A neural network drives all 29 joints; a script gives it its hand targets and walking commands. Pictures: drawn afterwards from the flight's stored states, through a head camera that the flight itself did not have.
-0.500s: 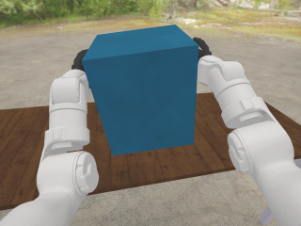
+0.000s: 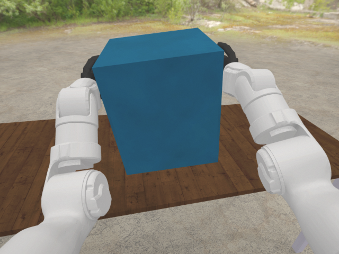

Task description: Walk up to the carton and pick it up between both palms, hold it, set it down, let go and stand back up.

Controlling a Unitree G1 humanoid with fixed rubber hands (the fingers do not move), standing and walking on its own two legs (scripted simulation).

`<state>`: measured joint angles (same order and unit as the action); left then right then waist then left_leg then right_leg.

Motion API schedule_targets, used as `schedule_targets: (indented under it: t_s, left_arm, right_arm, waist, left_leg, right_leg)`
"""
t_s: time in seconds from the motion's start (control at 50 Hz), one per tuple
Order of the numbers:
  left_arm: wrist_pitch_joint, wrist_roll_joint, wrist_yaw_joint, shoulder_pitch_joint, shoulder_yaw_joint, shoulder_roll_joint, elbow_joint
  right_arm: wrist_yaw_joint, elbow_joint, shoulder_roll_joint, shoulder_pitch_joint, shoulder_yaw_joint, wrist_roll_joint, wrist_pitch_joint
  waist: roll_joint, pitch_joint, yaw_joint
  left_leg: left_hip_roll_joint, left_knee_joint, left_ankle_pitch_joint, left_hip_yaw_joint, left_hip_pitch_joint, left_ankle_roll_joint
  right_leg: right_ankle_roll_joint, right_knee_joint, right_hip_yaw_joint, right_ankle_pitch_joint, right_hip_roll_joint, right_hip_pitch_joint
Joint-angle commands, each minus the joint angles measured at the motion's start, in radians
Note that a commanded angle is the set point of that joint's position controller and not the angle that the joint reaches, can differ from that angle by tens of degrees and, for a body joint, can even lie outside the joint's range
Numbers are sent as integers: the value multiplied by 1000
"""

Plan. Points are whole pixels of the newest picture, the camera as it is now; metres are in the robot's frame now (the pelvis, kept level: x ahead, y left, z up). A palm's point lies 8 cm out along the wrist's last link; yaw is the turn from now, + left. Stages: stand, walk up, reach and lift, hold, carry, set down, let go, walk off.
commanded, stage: hold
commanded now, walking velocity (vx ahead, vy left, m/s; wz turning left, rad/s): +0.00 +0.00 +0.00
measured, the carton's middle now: (163, 99) +0.37 +0.00 +0.27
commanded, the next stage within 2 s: none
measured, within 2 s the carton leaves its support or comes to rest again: neither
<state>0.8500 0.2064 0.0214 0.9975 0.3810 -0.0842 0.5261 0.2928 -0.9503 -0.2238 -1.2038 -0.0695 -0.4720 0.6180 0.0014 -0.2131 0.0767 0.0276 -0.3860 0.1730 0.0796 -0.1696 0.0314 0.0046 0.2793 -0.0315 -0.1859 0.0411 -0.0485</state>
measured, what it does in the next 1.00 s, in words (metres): stands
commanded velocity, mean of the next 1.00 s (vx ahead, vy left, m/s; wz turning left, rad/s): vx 0.00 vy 0.00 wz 0.00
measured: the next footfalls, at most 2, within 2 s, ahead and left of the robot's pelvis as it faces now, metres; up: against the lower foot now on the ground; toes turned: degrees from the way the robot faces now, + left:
none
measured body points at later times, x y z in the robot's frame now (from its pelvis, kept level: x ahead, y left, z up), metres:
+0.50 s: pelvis +0.00 +0.00 +0.00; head -0.10 +0.02 +0.44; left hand +0.39 +0.16 +0.30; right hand +0.38 -0.15 +0.33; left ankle +0.03 +0.13 -0.75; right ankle -0.02 -0.12 -0.75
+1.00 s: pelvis +0.00 +0.00 +0.00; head -0.10 +0.02 +0.44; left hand +0.39 +0.16 +0.30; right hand +0.38 -0.15 +0.33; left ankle +0.03 +0.13 -0.75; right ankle -0.02 -0.12 -0.75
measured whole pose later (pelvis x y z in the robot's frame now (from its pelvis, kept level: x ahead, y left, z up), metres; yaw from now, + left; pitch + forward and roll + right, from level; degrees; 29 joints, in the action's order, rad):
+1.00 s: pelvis +0.00 +0.00 +0.00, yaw +0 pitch -3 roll -1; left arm 0.85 0.21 0.02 1.00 0.38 -0.08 0.53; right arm 0.29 -0.95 -0.22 -1.20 -0.07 -0.47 0.62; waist 0.00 -0.22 0.08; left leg 0.03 -0.39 0.17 0.08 -0.17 0.03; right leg 0.00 0.28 -0.03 -0.19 0.04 -0.05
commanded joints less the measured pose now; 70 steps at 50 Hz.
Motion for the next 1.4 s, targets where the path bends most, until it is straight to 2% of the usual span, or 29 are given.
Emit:
schedule_targets:
  t_s: [0.0,1.38]
  left_arm:
    - [-86,-166,-132,811,-343,547,-148]
    - [-87,-166,-130,811,-342,550,-140]
  right_arm:
    - [-133,297,678,-680,-110,-155,10]
    - [-134,296,675,-685,-108,-156,11]
  waist:
    - [-40,-251,5]
    - [-40,-253,4]
  left_leg:
    - [-59,17,-230,-43,167,31]
    - [-59,16,-230,-41,166,31]
  right_leg:
    - [-64,-45,14,188,40,-28]
    - [-63,-46,12,187,40,-30]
